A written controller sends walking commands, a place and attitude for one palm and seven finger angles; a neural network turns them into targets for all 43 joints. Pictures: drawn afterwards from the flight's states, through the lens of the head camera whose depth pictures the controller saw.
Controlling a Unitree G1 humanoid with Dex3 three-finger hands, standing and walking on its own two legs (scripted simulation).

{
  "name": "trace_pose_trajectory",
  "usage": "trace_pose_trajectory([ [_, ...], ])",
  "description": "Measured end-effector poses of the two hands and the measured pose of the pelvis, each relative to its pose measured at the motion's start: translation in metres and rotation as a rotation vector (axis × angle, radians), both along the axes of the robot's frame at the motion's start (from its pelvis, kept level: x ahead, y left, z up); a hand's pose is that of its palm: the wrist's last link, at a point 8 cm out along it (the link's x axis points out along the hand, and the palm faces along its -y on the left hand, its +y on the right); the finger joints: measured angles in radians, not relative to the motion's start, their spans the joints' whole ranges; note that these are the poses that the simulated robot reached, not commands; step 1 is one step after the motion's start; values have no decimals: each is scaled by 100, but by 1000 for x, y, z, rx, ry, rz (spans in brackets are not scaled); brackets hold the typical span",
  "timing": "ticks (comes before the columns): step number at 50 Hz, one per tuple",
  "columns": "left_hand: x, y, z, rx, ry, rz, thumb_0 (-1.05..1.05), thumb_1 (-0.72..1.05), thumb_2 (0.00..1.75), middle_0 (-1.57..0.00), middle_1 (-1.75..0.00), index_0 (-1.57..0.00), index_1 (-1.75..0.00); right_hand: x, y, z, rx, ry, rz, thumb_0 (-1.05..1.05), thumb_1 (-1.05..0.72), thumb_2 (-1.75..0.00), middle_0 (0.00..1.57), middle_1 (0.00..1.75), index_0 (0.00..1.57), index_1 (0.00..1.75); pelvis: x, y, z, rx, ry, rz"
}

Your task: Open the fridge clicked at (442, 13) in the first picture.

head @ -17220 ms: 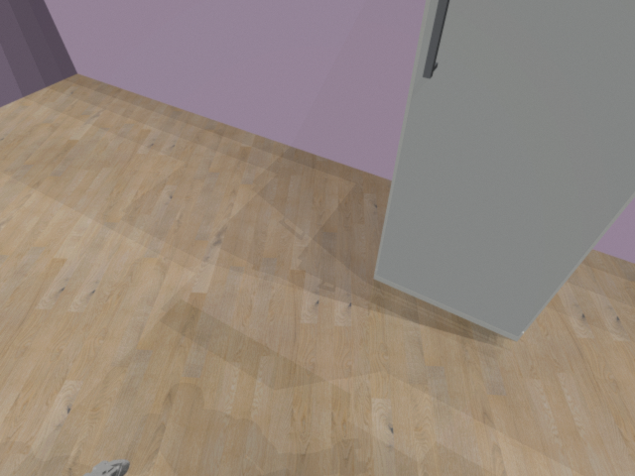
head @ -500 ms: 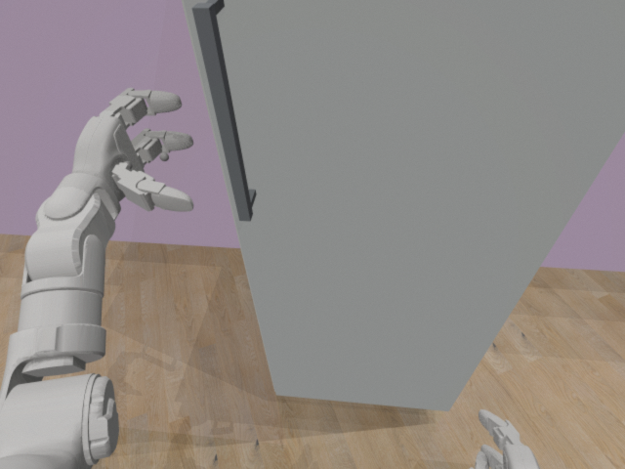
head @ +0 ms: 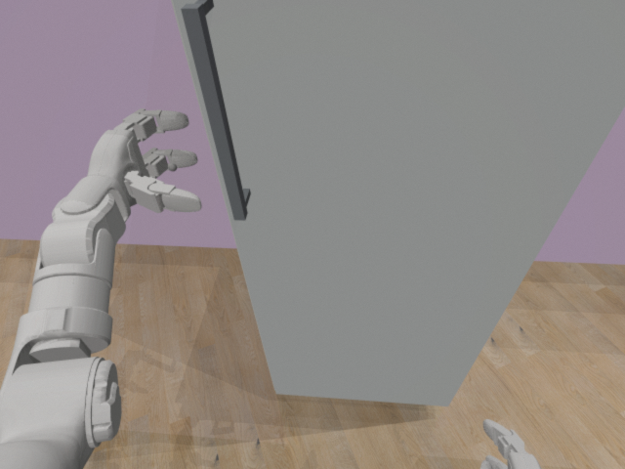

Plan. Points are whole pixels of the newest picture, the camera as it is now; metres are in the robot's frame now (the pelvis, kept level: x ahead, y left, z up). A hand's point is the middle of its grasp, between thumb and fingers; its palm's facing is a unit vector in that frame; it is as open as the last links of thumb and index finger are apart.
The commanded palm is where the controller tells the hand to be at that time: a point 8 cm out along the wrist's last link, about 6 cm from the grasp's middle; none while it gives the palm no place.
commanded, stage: move the hooked fingers beside the handle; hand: left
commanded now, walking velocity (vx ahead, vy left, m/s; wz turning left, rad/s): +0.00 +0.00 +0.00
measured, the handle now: (225, 125) +0.46 +0.12 +0.24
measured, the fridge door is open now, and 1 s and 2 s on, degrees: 0 0 0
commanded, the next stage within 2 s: none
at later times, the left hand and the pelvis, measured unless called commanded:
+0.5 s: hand (169, 163) +0.40 +0.18 +0.23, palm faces -0.01 -1.00 -0.04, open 14.0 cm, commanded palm +0.39 +0.23 +0.24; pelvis +0.00 +0.00 +0.00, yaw +0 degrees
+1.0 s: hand (176, 151) +0.40 +0.17 +0.24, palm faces -0.02 -1.00 -0.04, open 14.0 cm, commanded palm +0.38 +0.22 +0.23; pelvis +0.00 +0.00 +0.00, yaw +0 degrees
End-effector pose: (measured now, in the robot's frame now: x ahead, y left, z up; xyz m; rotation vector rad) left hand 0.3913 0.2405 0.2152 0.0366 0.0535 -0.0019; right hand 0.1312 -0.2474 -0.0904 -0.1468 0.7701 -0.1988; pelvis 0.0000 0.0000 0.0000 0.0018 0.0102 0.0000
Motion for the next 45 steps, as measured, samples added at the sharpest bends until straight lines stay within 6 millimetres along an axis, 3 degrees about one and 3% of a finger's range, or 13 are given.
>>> trace_pose_trajectory([
  [3, -4, -7, -1, -2, -48, -22, -2, -50, 30, -30, -120, -29, -120, -2, 0, 0, -13, 7, 5, 2, -90, -90, 20, 30, 20, 30, -1, 1, 0, 0, -6, 2],
  [7, -5, -17, 17, -22, -151, -44, -2, -50, 30, -30, -120, -30, -120, -2, 2, 3, -20, -3, 13, 2, -90, -90, 20, 30, 20, 30, -2, 1, 0, 0, -15, 1],
  [11, 3, -17, 29, -30, -140, -30, -2, -50, 30, -30, -120, -30, -120, 0, 5, 4, -4, -22, 6, 2, -90, -90, 20, 30, 20, 30, -2, 1, 0, 0, -12, -6],
  [17, 1, -1, 3, -18, -9, 11, -1, -50, 30, -30, -120, -30, -120, -4, 6, 2, 20, -20, -12, 1, -90, -90, 20, 30, 20, 30, -2, 3, 1, 1, -1, -15],
  [21, -9, 4, -7, -4, -39, 14, -2, -49, 30, -30, -120, -30, -120, -8, 5, 2, -2, 3, -4, 1, -90, -90, 20, 30, 20, 30, -4, 2, 1, 0, -10, -9],
  [25, -12, -4, 12, 7, -147, -16, -2, -50, 30, -30, -120, -29, -120, -7, 5, 3, -26, 8, 17, 2, -90, -90, 20, 30, 20, 30, -5, 3, 1, -4, -19, 4],
  [29, -1, -17, 31, -16, -155, -52, -2, -50, 30, -30, -120, -30, -120, -3, 8, 2, -21, -1, 21, 2, -90, -90, 20, 30, 20, 30, -4, 5, 0, -4, -14, 10],
  [34, 8, -17, 25, -39, -74, -21, -2, -50, 30, -33, -124, -30, -120, -1, 11, 0, 13, -6, 9, 1, -90, -90, 20, 30, 20, 30, -3, 6, 1, 1, 6, -3],
  [41, -8, -13, -2, -14, -64, -10, -1, -49, 30, -32, -123, -30, -120, -3, 11, 0, 22, 2, 11, 1, -90, -90, 20, 30, 20, 30, -2, 4, 1, 3, -7, -11],
  [45, -16, -14, 5, -7, -128, -13, -2, -50, 30, -31, -121, -30, -120, 2, 10, 5, 1, -11, 23, 2, -90, -90, 20, 30, 20, 30, -2, 2, 1, 0, -23, -6],
])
